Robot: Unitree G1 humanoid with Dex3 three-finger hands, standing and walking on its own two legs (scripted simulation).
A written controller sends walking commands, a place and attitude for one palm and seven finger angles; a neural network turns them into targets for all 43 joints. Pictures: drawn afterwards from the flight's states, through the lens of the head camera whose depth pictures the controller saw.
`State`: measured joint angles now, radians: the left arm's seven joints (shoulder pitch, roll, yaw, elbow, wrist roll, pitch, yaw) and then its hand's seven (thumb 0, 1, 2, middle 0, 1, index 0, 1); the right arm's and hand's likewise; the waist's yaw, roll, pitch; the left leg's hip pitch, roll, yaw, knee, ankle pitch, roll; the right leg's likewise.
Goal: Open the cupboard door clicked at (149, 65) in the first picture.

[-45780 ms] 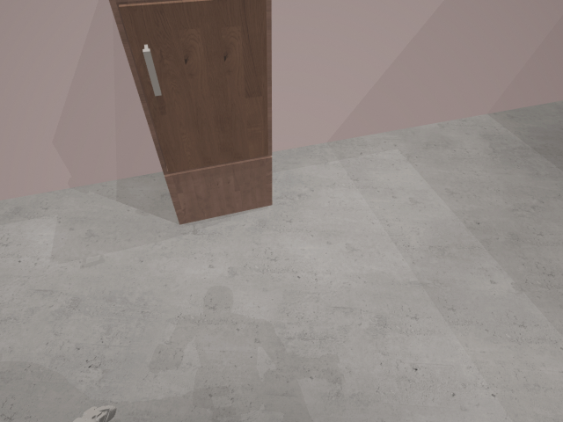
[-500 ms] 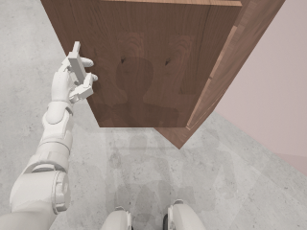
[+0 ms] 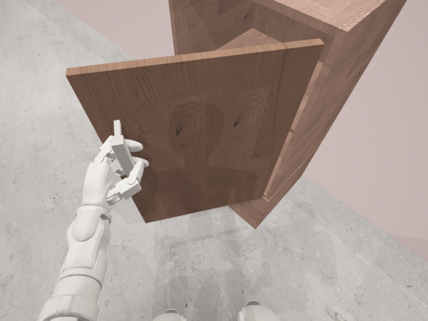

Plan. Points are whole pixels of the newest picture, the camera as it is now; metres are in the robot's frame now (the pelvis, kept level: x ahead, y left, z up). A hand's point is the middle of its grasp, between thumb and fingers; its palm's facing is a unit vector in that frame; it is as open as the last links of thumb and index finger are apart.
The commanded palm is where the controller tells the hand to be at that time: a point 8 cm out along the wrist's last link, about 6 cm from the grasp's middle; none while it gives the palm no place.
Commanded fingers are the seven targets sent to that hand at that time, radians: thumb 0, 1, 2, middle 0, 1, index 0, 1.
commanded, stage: pull the door open along its arc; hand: left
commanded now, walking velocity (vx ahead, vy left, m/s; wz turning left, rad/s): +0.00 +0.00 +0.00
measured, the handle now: (126, 154) +0.42 +0.17 +0.05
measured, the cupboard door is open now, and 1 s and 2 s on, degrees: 57 83 83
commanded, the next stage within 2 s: open thumb and fingers to let go in 0.68 s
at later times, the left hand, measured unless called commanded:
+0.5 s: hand (172, 232) +0.26 +0.07 +0.05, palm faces +0.41 -0.91 +0.01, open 5.9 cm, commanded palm +0.20 +0.11 +0.05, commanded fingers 0.00 0.90 0.90 -0.40 -1.35 -0.40 -1.35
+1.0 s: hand (185, 252) +0.23 +0.05 +0.05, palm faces +0.42 -0.91 +0.00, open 6.8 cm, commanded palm +0.18 +0.08 +0.05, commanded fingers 0.00 0.06 0.54 -0.34 -1.26 -0.34 -1.26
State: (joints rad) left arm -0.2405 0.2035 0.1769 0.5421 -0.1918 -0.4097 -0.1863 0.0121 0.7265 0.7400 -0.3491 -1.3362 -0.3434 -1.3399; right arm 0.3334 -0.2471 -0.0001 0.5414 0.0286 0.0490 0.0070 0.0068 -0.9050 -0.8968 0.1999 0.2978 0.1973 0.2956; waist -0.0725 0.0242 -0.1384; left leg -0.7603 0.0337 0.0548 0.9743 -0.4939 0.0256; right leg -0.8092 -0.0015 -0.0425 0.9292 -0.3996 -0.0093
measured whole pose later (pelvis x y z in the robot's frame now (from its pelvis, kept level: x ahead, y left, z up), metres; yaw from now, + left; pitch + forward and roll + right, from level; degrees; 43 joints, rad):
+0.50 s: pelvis +0.00 -0.03 +0.00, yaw +3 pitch +12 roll +0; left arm 0.23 -0.09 -0.20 0.06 0.07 -0.30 0.49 0.03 0.71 0.78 -0.32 -1.30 -0.36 -1.33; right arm 0.21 -0.17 0.02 0.51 -0.06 0.01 0.02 0.01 -0.90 -0.90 0.20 0.30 0.20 0.30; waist 0.00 0.03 -0.14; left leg -0.70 0.02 0.00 0.99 -0.50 -0.02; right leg -0.74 -0.02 -0.10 0.99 -0.45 -0.05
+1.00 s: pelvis -0.01 -0.06 -0.01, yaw +5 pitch +12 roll +1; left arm 0.37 -0.06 -0.25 -0.06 0.06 -0.30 0.48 0.01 0.52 0.73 -0.36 -1.31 -0.39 -1.32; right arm 0.19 -0.19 0.01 0.51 -0.06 -0.07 0.00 0.01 -0.91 -0.90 0.20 0.30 0.20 0.30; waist 0.01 0.04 -0.14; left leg -0.73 0.02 -0.04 1.03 -0.50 -0.05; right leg -0.78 -0.02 -0.13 1.04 -0.48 -0.09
